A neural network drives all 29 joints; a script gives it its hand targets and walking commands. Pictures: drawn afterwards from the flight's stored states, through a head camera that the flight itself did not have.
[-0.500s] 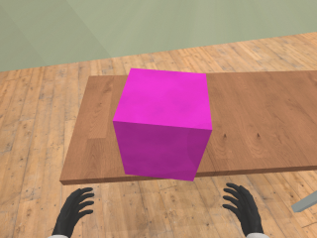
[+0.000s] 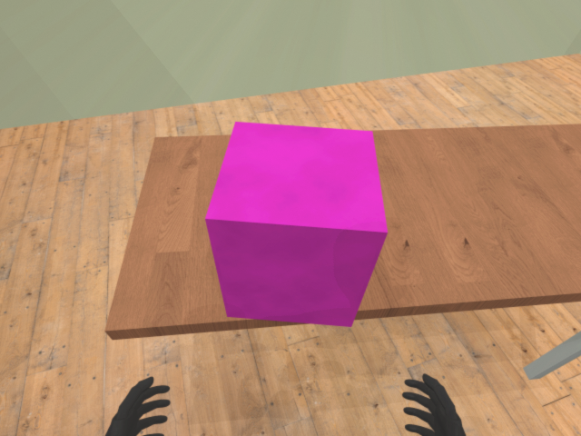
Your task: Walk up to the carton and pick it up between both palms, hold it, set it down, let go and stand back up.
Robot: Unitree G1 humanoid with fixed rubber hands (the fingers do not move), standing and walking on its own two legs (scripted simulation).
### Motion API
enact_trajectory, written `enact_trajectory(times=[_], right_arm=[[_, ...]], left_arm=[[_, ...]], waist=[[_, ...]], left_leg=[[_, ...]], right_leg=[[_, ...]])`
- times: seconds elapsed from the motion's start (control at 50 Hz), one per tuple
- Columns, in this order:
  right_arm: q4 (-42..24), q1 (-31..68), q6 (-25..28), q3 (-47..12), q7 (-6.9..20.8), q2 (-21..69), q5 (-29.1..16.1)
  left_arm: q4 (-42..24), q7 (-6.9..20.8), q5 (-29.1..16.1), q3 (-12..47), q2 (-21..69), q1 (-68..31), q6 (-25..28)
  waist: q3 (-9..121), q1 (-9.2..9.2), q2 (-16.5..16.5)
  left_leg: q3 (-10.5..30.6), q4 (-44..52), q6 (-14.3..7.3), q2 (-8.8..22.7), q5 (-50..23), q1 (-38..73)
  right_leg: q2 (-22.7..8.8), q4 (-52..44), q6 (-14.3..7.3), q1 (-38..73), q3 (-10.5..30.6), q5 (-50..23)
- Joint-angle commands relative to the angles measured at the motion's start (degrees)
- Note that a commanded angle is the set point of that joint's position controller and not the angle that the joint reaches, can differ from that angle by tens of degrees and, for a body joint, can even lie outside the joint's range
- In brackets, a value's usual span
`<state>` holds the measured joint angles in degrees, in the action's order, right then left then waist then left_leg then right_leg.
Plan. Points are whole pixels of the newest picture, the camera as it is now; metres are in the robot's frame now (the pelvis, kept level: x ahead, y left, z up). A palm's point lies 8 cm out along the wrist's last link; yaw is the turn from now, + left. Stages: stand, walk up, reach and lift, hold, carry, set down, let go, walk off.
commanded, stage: set down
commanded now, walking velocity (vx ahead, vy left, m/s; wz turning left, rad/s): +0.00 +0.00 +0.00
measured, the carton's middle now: (295, 228) +0.41 +0.01 +0.04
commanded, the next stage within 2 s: let go in 1.38 s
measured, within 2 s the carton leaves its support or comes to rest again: neither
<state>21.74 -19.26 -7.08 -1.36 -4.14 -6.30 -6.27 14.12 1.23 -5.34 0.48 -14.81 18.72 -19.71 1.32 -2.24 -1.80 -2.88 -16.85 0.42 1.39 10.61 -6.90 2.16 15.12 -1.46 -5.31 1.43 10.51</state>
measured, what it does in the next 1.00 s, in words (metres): stands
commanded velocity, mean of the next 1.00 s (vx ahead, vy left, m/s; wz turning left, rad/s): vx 0.00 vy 0.00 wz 0.00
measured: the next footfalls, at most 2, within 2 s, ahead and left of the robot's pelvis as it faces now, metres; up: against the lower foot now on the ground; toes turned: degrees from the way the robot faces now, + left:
none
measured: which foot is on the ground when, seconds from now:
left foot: down 0.00-1.00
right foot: down 0.00-1.00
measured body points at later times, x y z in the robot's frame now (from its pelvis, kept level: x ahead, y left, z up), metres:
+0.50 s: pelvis -0.02 +0.00 +0.00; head +0.01 +0.02 +0.45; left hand +0.15 +0.22 -0.10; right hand +0.15 -0.20 -0.10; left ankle -0.02 +0.12 -0.75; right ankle -0.03 -0.10 -0.75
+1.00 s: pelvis -0.04 +0.00 -0.01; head +0.02 +0.02 +0.44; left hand +0.14 +0.22 -0.13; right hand +0.13 -0.20 -0.14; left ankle -0.02 +0.12 -0.75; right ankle -0.03 -0.10 -0.75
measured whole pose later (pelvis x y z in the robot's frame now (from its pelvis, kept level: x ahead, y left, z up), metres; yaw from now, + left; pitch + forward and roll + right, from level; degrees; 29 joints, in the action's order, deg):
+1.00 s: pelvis -0.04 +0.00 -0.01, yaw +0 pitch +2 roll +0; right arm 47.0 1.7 -12.6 4.0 0.1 -5.7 0.8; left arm 33.2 -0.3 4.4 -2.4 -8.7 -3.5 -37.5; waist -4.6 -0.3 -1.7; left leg -3.3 -25.1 -0.2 1.3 11.4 -15.8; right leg 1.7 24.6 -1.0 -14.9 1.1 11.8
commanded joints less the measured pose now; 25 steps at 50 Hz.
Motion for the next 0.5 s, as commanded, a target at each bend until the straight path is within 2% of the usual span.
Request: enact_trajectory(times=[0.0,0.04,0.12,0.28,0.48], right_arm=[[-10.8,3.6,-1.1,4.0,0.6,-5.6,0.7],[-9.3,3.2,-0.9,3.6,0.9,-6.1,0.8],[-5.3,4.6,-0.9,2.7,1.3,-5.9,0.7],[-0.5,9.4,-2.6,3.4,2.4,-6.3,1.7],[5.3,14.3,-3.8,4.1,3.1,-4.7,4.1]], left_arm=[[-13.0,-1.9,0.8,-1.6,-5.0,-5.0,-2.8],[-11.3,-1.3,2.5,-2.3,-4.6,-4.9,-3.1],[-8.3,-0.8,4.1,-2.0,-2.3,-5.8,-5.4],[-4.5,-0.8,5.2,-1.6,-0.6,-11.2,-9.2],[1.0,-0.8,6.9,-2.6,-0.6,-17.0,-11.3]], waist=[[4.3,-0.6,4.0],[5.7,-1.15,5.2],[5.0,-1.27,4.6],[3.1,-0.23,2.1],[4.0,0.47,2.1]], left_leg=[[-1.8,0.8,1.5,0.6,-14.9,2.6],[-1.6,-0.7,2.1,0.0,-20.0,5.1],[-0.9,-1.5,3.0,-0.2,-21.7,7.4],[-0.5,-1.6,2.6,0.3,-18.2,7.3],[-0.9,-2.8,1.7,0.3,-13.0,4.1]], right_leg=[[-0.2,-1.0,1.1,-1.0,1.0,-12.2],[0.1,-0.8,0.8,-0.6,0.8,-15.4],[0.1,-1.8,0.7,-2.6,0.5,-13.8],[-0.5,-1.4,0.8,-4.8,0.7,-11.9],[-2.0,1.0,1.2,-5.5,1.0,-10.1]])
